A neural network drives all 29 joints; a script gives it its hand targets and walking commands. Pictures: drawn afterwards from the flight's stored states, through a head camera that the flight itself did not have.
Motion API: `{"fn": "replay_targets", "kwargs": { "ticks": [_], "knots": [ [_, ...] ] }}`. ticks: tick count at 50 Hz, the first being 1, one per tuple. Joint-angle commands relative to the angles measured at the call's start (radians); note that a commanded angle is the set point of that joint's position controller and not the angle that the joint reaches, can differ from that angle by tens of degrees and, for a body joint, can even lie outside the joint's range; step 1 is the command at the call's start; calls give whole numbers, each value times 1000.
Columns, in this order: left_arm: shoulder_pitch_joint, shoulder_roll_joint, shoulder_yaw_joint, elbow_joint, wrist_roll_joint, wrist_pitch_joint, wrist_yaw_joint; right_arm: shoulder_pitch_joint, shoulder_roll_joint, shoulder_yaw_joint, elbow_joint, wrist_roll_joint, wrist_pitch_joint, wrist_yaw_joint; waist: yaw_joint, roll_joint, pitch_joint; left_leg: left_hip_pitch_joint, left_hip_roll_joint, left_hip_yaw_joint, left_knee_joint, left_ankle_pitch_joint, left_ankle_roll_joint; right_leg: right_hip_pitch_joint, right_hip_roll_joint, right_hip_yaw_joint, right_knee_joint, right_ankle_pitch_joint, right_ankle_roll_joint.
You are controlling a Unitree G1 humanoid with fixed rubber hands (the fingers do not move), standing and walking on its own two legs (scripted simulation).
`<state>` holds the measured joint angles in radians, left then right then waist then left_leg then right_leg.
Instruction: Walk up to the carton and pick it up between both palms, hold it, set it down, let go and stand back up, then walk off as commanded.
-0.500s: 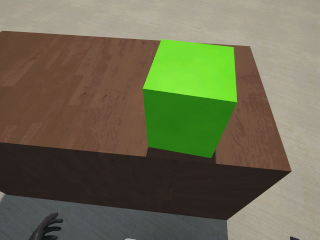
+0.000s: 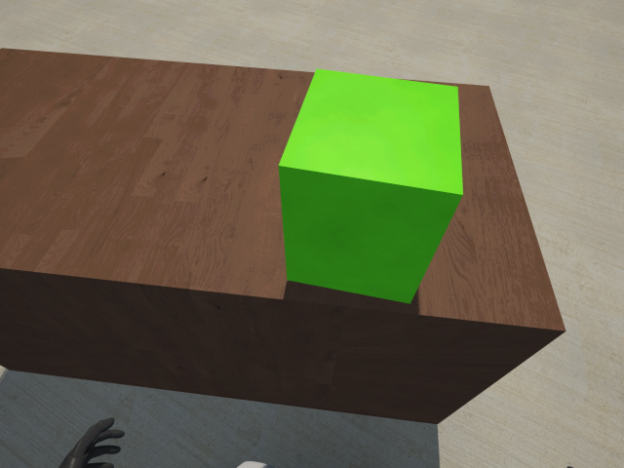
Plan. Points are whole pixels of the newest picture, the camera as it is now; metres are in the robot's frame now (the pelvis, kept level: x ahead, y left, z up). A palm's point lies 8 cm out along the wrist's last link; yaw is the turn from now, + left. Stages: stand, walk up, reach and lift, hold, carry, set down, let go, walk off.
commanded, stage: walk up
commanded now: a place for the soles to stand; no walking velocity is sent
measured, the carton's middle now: (365, 191) +0.47 -0.04 +0.06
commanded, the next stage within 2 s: reach and lift in 0.28 s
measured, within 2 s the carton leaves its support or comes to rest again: neither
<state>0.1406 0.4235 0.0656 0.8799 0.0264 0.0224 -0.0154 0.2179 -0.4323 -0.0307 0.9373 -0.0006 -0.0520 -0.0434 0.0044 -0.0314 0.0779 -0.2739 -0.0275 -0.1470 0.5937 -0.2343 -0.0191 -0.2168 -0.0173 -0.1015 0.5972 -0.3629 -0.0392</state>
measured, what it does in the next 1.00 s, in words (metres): stands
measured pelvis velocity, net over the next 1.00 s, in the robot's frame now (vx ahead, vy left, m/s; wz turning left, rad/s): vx -0.01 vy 0.02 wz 0.00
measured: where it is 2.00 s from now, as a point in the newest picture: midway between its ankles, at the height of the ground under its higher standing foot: outside the picture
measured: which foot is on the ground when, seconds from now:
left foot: down 0.00-1.00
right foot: down 0.00-1.00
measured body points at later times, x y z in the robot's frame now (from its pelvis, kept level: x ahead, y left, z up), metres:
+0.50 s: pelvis -0.01 +0.01 +0.00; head +0.01 +0.02 +0.45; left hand +0.20 +0.32 -0.05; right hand +0.19 -0.31 -0.07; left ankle +0.01 +0.15 -0.73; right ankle -0.03 -0.09 -0.73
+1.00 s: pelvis -0.01 +0.02 +0.00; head +0.01 +0.01 +0.45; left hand +0.23 +0.29 -0.02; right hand +0.21 -0.28 -0.04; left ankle +0.01 +0.15 -0.73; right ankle -0.03 -0.09 -0.73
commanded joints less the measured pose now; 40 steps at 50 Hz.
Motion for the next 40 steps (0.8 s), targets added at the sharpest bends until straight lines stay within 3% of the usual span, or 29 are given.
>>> {"fn": "replay_targets", "kwargs": {
  "ticks": [1, 2, 3, 5, 7, 8, 9, 10, 11, 13, 14, 15, 16, 17, 18, 19, 20, 21, 23, 24, 25, 26, 29, 31, 33, 35, 40],
  "knots": [
    [-81, 196, 58, -87, -15, 4, -4, 41, -238, -41, -32, -10, -20, -16, 3, 31, -159, 115, 151, -165, -53, 458, 164, 39, -65, 94, 65, 266, -3],
    [-53, 182, 53, -77, -21, 13, -5, 20, -251, -43, -46, -15, -16, -19, 16, 68, -99, 45, 181, -233, -91, 358, 206, 16, -25, 102, 86, 87, -7],
    [-43, 177, 47, -76, -17, 16, -5, -3, -262, -45, -56, -19, -17, -20, 21, 96, -40, -11, 216, -316, -127, 305, 235, -16, -8, 121, 86, 5, -11],
    [-22, 165, 44, -57, -12, 12, -6, -44, -238, -34, -51, -20, -13, -17, 45, 123, -7, -105, 203, -319, -185, 164, 220, 38, 1, 138, 3, -80, -24],
    [10, 193, 47, -39, -1, -4, -8, -75, -203, -25, -58, -15, -8, -11, 61, 88, -43, -161, 126, -172, -107, 179, 128, 158, -94, 178, -136, 75, -57],
    [19, 226, 52, -30, 10, -12, -6, -73, -179, -23, -60, -9, -2, -10, 68, 23, -37, -188, 43, -56, -4, 152, 77, 179, -175, 225, -222, 84, -102],
    [19, 226, 48, -33, 4, -19, -7, -58, -150, -13, -56, 8, 1, -6, 51, -42, -39, -120, -22, 55, 100, 29, 42, 131, -255, 278, -285, 158, -151],
    [-30, 215, 44, -45, 6, -21, -6, -45, -150, -13, -42, -4, 4, -8, 35, -92, -11, -124, -27, 92, 164, -211, 42, 100, -306, 292, -280, 236, -189],
    [-39, 216, 40, -45, 12, -20, -7, -13, -155, -10, -40, -3, 3, -5, 23, -93, 7, -107, 2, 110, 155, -308, 43, 67, -325, 281, -262, 279, -201],
    [-71, 219, 37, -59, 6, -19, -4, 43, -159, -14, -19, -4, -7, -1, -9, -92, -7, -17, 14, 118, 34, -231, 54, 18, -273, 215, -215, 323, -163],
    [-79, 214, 35, -61, 9, -20, -4, 83, -157, -14, -7, -15, -15, 5, -20, -58, -40, 29, 19, 103, -94, -78, 59, 55, -231, 171, -157, 305, -117],
    [-387, 144, 104, -409, -8, 216, 45, -268, -113, -118, -332, -106, -116, 64, -20, 154, -295, -90, 23, -37, -114, 222, 41, -51, -60, 118, -61, 189, -44],
    [-300, 142, 101, -444, 17, 248, 51, -336, -133, -127, -265, -80, -91, 85, -41, 268, -271, -119, 61, -28, -98, 318, 28, -59, -52, 107, -40, 159, -58],
    [-257, 138, 110, -503, 21, 286, 61, -301, -145, -140, -230, -66, -80, 94, -48, 248, -251, -107, 73, -22, -78, 272, 27, -68, -56, 112, -63, 161, -63],
    [-229, 114, 103, -514, 13, 333, 56, -271, -148, -153, -187, -71, -46, 100, -77, 213, -203, -104, 78, -7, -90, 128, 20, -81, -56, 126, -72, 100, -73],
    [-204, 111, 104, -510, 19, 367, 48, -248, -147, -155, -179, -74, -29, 104, -81, 168, -185, -68, 93, 8, -55, 106, 22, -112, -70, 125, -90, 147, -77],
    [-197, 108, 100, -531, 21, 404, 36, -225, -135, -151, -191, -68, -1, 97, -87, 128, -181, -47, 74, 15, -38, 21, 20, -140, -74, 151, -115, 150, -76],
    [-174, 103, 97, -539, 37, 440, 29, -229, -135, -151, -187, -68, 19, 94, -80, 142, -160, -30, 50, 25, -34, -11, 12, -122, -77, 160, -156, 213, -87],
    [-169, 88, 99, -556, 44, 483, 18, -279, -136, -168, -168, -51, 61, 85, -90, 151, -140, -17, 52, 8, -38, 45, -13, -63, -86, 167, -165, 293, -73],
    [-166, 82, 101, -554, 52, 504, 15, -310, -161, -176, -154, -31, 75, 84, -80, 164, -146, 8, 31, 28, -12, 134, -28, -42, -82, 171, -186, 351, -74],
    [-157, 71, 107, -531, 53, 507, 5, -293, -165, -181, -145, -26, 90, 83, -99, 130, -127, 12, 33, 21, -20, 113, -27, -36, -86, 179, -196, 361, -60],
    [-156, 60, 117, -495, 62, 504, -3, -298, -168, -175, -152, -27, 90, 82, -98, 101, -128, 15, 33, 7, -21, 119, -17, -23, -99, 192, -216, 419, -49],
    [-206, 38, 117, -549, 42, 469, -11, -324, -171, -186, -197, -26, 79, 87, -113, 80, -181, 68, 37, 16, -29, 196, -19, 29, -87, 190, -200, 475, -27],
    [-199, 12, 114, -578, 28, 437, -13, -312, -155, -175, -222, -32, 68, 85, -117, 88, -223, 89, 46, 5, -49, 261, -32, 62, -68, 164, -180, 452, -18],
    [-217, 23, 134, -614, 28, 390, -12, -311, -134, -188, -278, -38, 43, 84, -112, 43, -260, 80, 38, 2, -51, 264, -15, 98, -59, 154, -186, 495, -9],
    [-224, 23, 130, -610, 20, 365, -7, -319, -110, -183, -303, -39, 32, 83, -112, 39, -274, 66, 28, 12, -54, 237, -19, 108, -54, 145, -179, 463, -14],
    [-179, -4, 114, -669, 10, 334, -8, -277, -80, -151, -375, -27, 20, 82, -118, 92, -305, 91, 49, 3, -66, 355, -22, 124, -44, 122, -167, 382, -7]
  ]
}}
